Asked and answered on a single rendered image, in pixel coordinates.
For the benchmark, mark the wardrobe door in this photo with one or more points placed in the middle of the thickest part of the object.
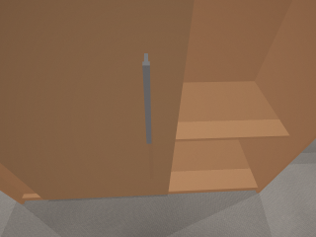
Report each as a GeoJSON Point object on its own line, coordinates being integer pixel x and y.
{"type": "Point", "coordinates": [72, 111]}
{"type": "Point", "coordinates": [14, 181]}

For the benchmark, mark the handle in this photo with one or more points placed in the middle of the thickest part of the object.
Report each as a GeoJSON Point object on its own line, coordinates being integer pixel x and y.
{"type": "Point", "coordinates": [147, 97]}

